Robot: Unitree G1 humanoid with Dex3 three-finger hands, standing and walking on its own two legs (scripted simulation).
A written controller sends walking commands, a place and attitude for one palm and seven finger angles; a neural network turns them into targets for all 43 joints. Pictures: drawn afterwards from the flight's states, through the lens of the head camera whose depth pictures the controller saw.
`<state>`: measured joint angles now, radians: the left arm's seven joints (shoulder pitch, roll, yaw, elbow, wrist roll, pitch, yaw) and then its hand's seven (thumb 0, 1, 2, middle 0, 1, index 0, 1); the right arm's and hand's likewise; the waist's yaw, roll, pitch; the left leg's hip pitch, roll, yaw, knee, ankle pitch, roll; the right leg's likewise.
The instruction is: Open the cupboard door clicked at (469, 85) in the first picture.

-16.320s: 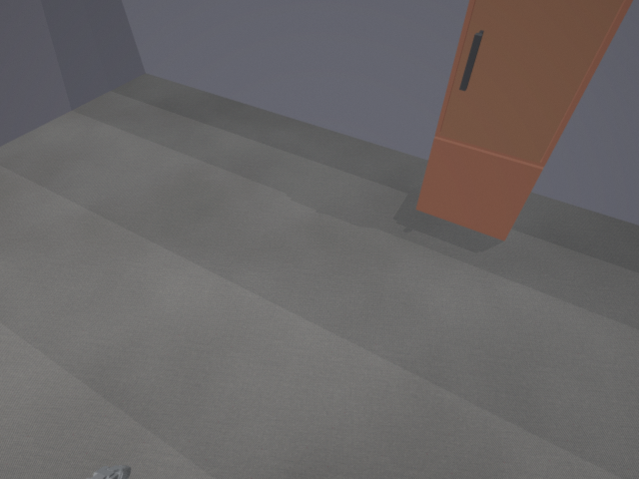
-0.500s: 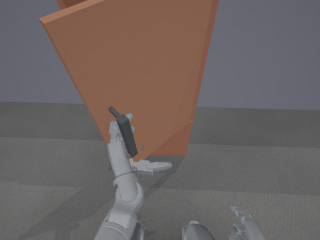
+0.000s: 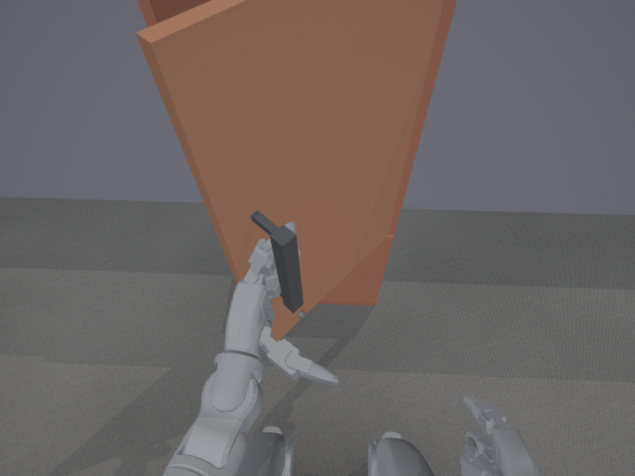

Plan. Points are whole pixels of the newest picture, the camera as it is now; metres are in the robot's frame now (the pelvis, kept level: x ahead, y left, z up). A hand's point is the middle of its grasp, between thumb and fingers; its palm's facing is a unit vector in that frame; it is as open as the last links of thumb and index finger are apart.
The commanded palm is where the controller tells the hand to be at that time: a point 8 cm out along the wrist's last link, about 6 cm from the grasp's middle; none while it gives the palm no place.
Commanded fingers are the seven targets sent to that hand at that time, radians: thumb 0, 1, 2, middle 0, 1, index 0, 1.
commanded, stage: slide the hand sideways off the handle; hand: left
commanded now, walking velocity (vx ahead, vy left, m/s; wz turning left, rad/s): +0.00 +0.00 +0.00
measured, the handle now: (278, 265) +0.36 +0.07 +0.05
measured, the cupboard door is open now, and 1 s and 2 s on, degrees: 49 49 49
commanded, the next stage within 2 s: draw the hand back to the body in 0.90 s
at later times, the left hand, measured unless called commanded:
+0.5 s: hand (266, 352) +0.26 +0.07 +0.04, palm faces -0.07 -1.00 +0.00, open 16.1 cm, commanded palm +0.23 +0.14 +0.04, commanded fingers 0.00 -0.50 0.30 -0.15 -0.30 -0.15 -0.30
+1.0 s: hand (226, 387) +0.22 +0.11 +0.04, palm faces -0.04 -1.00 -0.02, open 16.3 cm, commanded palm +0.20 +0.17 +0.04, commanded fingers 0.00 -0.50 0.30 -0.15 -0.30 -0.15 -0.30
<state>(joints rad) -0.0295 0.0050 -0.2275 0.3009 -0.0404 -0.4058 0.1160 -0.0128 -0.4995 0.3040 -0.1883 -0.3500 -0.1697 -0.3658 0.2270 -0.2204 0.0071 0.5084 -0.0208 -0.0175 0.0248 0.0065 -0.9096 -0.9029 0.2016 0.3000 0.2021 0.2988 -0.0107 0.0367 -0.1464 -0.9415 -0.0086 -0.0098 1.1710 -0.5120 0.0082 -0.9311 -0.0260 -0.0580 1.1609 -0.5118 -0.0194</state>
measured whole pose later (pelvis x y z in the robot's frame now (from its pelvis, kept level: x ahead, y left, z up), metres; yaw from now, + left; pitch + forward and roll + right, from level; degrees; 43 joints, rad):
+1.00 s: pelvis +0.01 -0.01 -0.02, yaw +0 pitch +18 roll -1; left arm 0.51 0.15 -0.05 -0.17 -0.15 -0.43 -0.12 -0.01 -0.50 0.30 -0.15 -0.30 -0.16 -0.30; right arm 0.23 -0.22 0.00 0.41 0.00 -0.05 -0.03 0.01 -0.91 -0.90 0.20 0.30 0.20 0.30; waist 0.00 0.04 -0.18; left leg -1.02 0.01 -0.05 1.29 -0.59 -0.02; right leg -1.00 -0.01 -0.09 1.26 -0.59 -0.04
